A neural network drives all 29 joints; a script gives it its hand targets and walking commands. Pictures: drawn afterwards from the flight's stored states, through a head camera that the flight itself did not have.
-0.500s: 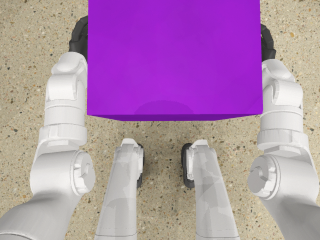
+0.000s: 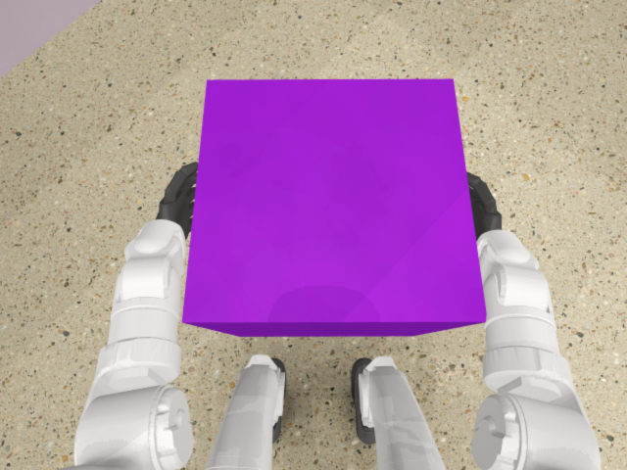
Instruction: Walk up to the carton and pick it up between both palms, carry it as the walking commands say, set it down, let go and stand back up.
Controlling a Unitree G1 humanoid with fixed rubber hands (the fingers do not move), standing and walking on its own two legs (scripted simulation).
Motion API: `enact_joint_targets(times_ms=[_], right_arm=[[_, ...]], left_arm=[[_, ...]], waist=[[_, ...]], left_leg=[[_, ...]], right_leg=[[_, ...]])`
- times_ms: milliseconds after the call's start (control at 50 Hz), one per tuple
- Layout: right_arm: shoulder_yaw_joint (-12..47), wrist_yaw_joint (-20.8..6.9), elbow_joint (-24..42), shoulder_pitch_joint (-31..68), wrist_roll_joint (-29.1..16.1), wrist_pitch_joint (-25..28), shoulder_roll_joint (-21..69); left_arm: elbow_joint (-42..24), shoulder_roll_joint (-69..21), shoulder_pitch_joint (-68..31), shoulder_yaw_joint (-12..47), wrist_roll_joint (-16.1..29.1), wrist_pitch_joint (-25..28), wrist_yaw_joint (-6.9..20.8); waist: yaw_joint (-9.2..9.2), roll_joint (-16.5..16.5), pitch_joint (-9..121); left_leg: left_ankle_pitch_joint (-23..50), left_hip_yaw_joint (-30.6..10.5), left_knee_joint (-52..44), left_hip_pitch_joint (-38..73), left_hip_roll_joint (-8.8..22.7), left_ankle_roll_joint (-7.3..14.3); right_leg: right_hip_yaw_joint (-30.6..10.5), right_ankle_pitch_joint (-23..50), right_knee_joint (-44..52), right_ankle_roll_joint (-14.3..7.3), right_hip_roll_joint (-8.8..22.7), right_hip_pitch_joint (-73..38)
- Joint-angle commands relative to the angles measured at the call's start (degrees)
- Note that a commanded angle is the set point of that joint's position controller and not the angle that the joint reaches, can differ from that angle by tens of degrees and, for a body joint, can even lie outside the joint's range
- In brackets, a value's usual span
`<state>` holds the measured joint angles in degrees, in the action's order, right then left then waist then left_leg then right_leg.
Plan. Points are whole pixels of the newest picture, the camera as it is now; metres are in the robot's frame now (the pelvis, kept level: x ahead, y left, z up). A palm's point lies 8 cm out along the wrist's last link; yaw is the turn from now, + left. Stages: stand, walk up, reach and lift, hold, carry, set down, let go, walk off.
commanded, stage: reach and lift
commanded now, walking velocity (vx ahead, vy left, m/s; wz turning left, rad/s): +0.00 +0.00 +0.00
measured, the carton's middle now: (327, 230) +0.41 +0.00 -0.13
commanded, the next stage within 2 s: none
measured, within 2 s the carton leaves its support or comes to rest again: neither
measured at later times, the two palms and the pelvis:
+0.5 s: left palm (143, 212) +0.39 +0.20 +0.01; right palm (520, 224) +0.38 -0.19 +0.01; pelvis +0.02 +0.00 +0.06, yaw +0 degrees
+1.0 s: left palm (105, 219) +0.36 +0.20 +0.08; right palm (565, 233) +0.36 -0.19 +0.08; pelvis +0.04 +0.01 +0.10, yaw +1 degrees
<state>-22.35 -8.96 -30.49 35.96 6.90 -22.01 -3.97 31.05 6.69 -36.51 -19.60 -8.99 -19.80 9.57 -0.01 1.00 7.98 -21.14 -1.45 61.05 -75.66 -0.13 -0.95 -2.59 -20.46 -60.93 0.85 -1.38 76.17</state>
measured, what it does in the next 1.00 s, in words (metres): rises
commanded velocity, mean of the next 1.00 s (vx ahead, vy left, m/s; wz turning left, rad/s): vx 0.00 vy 0.00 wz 0.00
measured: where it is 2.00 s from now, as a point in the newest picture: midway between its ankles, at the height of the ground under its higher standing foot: (318, 415)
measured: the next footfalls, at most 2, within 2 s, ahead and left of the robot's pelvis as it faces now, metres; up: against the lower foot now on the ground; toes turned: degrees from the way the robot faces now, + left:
none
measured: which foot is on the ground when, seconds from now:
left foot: down 0.00-1.00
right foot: down 0.00-1.00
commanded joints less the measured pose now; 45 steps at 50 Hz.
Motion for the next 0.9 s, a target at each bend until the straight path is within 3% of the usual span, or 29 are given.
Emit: enact_joint_targets(times_ms=[0, 280, 420, 620, 740, 880], right_arm=[[32.65, -8.39, 8.17, 27.51, -5.17, 4.27, 57.61], [30.15, -9.14, 6.06, 25.34, -2.83, 1.35, 58.39], [30.34, -10.15, 6.65, 21.39, -1.78, 0.36, 58.03], [33.33, -10.63, 11.3, 14.75, -2.64, 0.56, 56.78], [34.02, -10.81, 12.66, 12.83, -3.08, -0.14, 56.0], [33.17, -10.69, 11.55, 10.47, -2.43, -2.24, 55.06]], left_arm=[[-6.82, -55.31, -27.16, 29.74, 6.62, 2.51, 11.55], [-4.59, -54.32, -25.75, 27.26, 4.24, 0.42, 13.37], [-6.04, -55.03, -21.33, 27.04, 3.01, -0.63, 13.22], [-12.72, -56.21, -15.27, 32.83, 4.89, -1.1, 11.81], [-14.36, -56.89, -13.24, 35.11, 6.13, -2.1, 11.09], [-13.24, -56.61, -10.83, 33.91, 6.06, -3.87, 10.42]], waist=[[-1.01, -0.85, 49.9], [-0.23, -0.39, 35.97], [-0.25, -0.66, 32.03], [0.82, -2.31, 31.99], [1.34, -2.91, 29.6], [1.01, -2.19, 21.87]], left_leg=[[24.52, -0.07, -7.06, 28.48, -6.35, 1.27], [13.04, 0.36, -18.76, 34.42, -6.03, 2.64], [17.66, -0.22, -23.58, 41.14, -5.87, 2.66], [28.23, -1.27, -28.5, 51.58, -5.79, 1.42], [29.96, -1.93, -31.86, 58.4, -5.62, 1.04], [27.69, -2.35, -36.67, 63.97, -5.48, 1.21]], right_leg=[[0.39, 27.31, 5.74, 0.0, -5.61, -34.01], [0.16, 18.11, 17.97, 0.02, -4.33, -44.38], [0.62, 21.93, 22.34, -0.38, -4.59, -48.89], [0.6, 31.08, 27.01, -0.87, -4.73, -56.79], [0.65, 30.87, 30.89, -1.2, -4.77, -60.16], [0.36, 28.38, 36.29, -1.45, -4.54, -64.52]])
